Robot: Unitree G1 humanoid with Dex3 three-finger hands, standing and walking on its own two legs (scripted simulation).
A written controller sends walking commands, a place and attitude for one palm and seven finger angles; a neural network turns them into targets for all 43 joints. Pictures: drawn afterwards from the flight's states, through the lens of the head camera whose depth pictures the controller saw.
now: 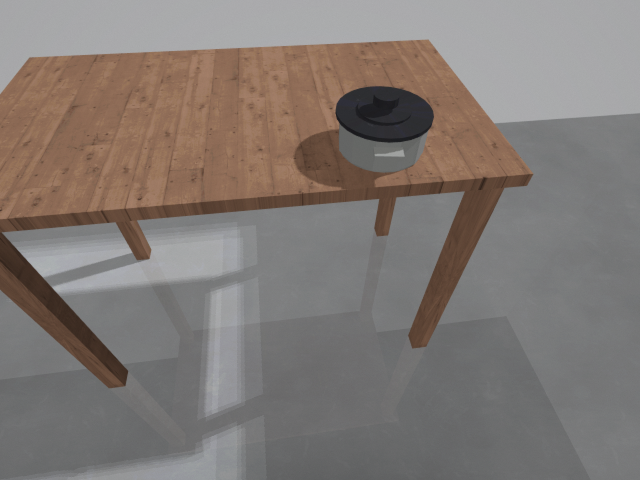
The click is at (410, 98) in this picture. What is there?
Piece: lid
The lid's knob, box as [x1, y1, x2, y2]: [373, 88, 399, 109]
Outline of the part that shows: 374,92 373,103 380,108 389,109 397,105 399,94 395,90 389,88 380,88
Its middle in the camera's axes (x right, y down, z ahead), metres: +0.12 -0.25 +0.70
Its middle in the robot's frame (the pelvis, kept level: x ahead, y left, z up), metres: +0.72 -0.08 +0.12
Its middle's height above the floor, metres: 0.89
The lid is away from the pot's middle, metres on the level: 0.00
